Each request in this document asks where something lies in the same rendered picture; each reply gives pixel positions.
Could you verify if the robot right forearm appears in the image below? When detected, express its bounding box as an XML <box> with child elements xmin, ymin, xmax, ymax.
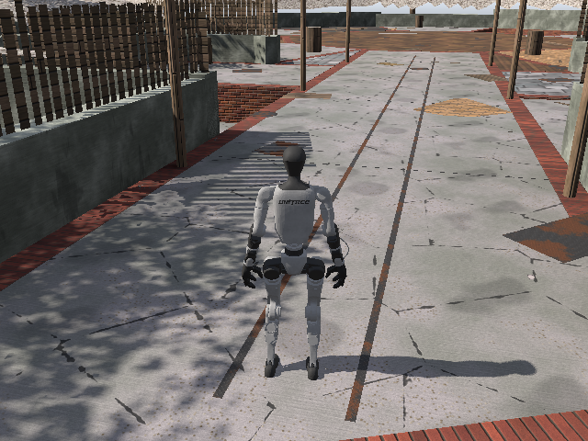
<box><xmin>327</xmin><ymin>224</ymin><xmax>345</xmax><ymax>266</ymax></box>

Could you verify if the left robot hand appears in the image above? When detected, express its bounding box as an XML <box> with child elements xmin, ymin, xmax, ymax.
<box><xmin>242</xmin><ymin>264</ymin><xmax>263</xmax><ymax>288</ymax></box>

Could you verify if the right robot upper arm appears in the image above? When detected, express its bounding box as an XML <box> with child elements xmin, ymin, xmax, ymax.
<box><xmin>313</xmin><ymin>186</ymin><xmax>336</xmax><ymax>237</ymax></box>

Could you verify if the right robot hand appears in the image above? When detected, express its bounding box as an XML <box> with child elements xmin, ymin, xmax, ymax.
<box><xmin>325</xmin><ymin>264</ymin><xmax>347</xmax><ymax>288</ymax></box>

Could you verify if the robot left forearm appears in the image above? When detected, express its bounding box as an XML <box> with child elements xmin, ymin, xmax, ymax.
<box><xmin>243</xmin><ymin>224</ymin><xmax>261</xmax><ymax>266</ymax></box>

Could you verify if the humanoid robot head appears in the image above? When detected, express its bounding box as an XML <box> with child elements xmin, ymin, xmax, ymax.
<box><xmin>278</xmin><ymin>146</ymin><xmax>310</xmax><ymax>190</ymax></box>

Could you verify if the left robot upper arm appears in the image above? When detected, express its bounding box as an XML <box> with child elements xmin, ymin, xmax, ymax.
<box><xmin>252</xmin><ymin>186</ymin><xmax>275</xmax><ymax>237</ymax></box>

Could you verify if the robot right shin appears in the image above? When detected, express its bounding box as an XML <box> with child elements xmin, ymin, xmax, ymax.
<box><xmin>307</xmin><ymin>306</ymin><xmax>321</xmax><ymax>368</ymax></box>

